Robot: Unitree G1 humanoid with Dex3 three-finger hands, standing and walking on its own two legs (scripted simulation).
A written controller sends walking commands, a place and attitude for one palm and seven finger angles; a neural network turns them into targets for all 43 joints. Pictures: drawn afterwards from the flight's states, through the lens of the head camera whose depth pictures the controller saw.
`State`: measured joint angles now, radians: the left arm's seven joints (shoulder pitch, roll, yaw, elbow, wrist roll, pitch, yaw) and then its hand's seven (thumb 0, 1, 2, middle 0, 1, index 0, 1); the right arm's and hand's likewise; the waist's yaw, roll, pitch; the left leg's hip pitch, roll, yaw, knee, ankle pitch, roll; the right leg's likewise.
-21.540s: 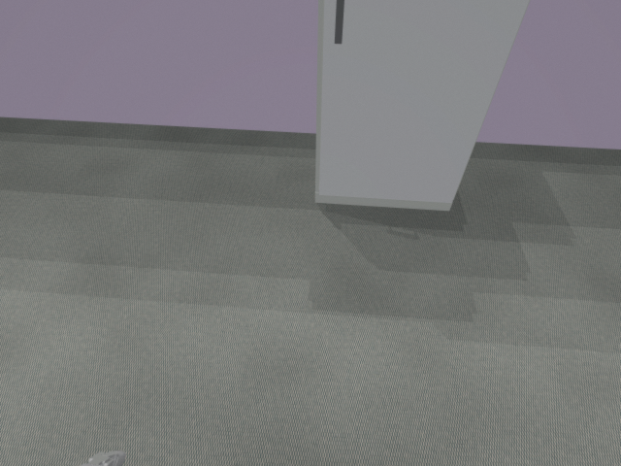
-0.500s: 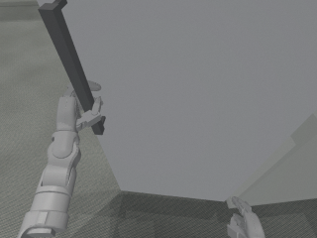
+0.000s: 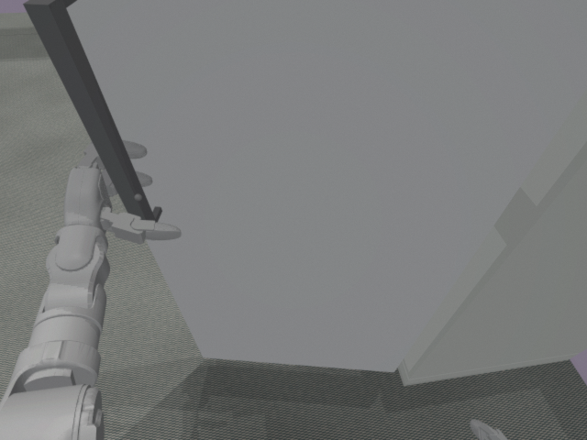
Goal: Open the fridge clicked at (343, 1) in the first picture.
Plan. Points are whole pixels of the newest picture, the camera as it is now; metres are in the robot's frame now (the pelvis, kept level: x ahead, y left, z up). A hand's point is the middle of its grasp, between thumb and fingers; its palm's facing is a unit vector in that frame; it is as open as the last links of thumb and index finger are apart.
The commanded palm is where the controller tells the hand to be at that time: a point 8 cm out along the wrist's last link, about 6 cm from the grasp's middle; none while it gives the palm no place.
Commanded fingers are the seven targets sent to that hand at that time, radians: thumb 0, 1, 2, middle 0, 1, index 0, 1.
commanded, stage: loosen the grip on the handle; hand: left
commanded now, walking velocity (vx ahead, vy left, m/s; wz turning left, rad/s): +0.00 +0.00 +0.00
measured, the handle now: (118, 140) +0.43 +0.25 +0.19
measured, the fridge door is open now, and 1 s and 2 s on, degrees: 78 76 76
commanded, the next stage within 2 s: slip the hand off the handle in 0.16 s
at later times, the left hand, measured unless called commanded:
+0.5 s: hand (105, 198) +0.40 +0.28 +0.12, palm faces +0.26 -0.95 -0.16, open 14.6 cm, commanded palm +0.36 +0.32 +0.13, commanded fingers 0.00 -0.55 0.20 -0.25 -1.15 -0.25 -1.15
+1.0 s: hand (68, 206) +0.38 +0.33 +0.12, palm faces +0.22 -0.96 -0.17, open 14.7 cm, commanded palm +0.33 +0.36 +0.13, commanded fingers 0.00 -0.55 0.20 -0.25 -1.15 -0.25 -1.15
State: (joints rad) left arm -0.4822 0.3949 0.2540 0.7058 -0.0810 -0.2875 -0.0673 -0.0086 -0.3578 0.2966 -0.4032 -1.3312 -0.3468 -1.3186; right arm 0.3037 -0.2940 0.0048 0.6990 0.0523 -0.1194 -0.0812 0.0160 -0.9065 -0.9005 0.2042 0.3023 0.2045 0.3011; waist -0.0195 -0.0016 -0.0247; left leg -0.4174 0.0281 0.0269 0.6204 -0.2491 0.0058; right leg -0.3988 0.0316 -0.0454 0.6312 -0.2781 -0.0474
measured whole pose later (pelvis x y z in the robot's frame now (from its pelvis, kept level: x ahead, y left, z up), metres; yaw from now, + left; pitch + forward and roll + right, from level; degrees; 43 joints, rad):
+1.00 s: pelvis +0.03 +0.05 -0.01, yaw +0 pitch +6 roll -2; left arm -0.26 0.44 0.38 0.46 -0.16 -0.23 -0.20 -0.02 -0.55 0.20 -0.26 -1.15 -0.26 -1.15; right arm 0.31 -0.25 0.02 0.65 0.04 -0.10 -0.09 0.02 -0.90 -0.90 0.21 0.30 0.21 0.30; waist 0.00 0.02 -0.08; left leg -0.48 0.00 0.03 0.72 -0.34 0.05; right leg -0.43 0.01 -0.03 0.66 -0.33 0.01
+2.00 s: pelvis +0.04 +0.02 -0.01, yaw +1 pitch +3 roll -1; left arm 0.06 0.43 0.48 0.23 -0.36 -0.13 -0.42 -0.02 -0.55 0.20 -0.26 -1.15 -0.26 -1.15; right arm 0.26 -0.27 0.04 0.65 0.07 -0.21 -0.14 0.02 -0.90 -0.90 0.21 0.30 0.21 0.30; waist 0.03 0.04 -0.07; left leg -0.42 0.01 0.00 0.72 -0.35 0.02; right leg -0.37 0.02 -0.06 0.67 -0.35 -0.02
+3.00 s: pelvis +0.05 +0.03 +0.02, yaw +1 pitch -4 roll +0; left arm 0.39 0.35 0.34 -0.30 -0.08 -0.07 0.11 0.00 0.37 0.64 -0.23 -0.61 -0.23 -0.61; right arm 0.20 -0.23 0.03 0.68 0.01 -0.15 -0.09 0.02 -0.90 -0.90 0.21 0.30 0.21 0.30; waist 0.07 0.05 0.01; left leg -0.13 -0.02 0.02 0.45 -0.25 0.03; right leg -0.09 -0.01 -0.04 0.44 -0.27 0.00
